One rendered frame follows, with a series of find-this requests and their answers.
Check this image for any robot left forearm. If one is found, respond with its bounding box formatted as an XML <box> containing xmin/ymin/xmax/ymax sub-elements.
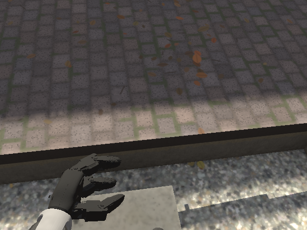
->
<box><xmin>29</xmin><ymin>208</ymin><xmax>72</xmax><ymax>230</ymax></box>

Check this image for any robot left hand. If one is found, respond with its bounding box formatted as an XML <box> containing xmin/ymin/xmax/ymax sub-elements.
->
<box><xmin>48</xmin><ymin>153</ymin><xmax>125</xmax><ymax>222</ymax></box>

